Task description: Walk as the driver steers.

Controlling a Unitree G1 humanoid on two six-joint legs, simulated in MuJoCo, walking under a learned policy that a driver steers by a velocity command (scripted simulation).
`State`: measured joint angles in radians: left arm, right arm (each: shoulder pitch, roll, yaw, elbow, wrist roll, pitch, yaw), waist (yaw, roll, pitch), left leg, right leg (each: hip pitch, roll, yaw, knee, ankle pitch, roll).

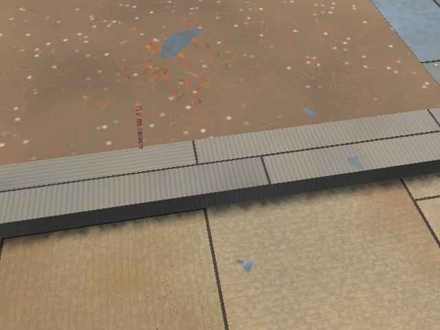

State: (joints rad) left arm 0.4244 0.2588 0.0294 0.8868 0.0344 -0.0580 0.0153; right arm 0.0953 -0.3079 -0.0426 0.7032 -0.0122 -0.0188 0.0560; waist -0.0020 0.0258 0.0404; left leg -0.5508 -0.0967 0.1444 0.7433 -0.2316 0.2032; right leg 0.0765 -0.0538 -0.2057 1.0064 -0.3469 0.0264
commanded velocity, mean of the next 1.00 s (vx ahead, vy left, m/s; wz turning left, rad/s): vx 0.88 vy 0.00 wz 0.74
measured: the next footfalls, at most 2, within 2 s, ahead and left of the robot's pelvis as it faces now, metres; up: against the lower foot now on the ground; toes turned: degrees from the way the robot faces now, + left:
right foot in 0.38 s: +0.59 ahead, -0.10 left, +0.00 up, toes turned +25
left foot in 0.84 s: +0.74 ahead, +0.28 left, +0.00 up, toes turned +49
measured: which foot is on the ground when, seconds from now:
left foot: down 0.00-0.40, up 0.42-0.82, down 0.84-1.00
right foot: up 0.00-0.36, down 0.38-0.82, up 0.84-1.00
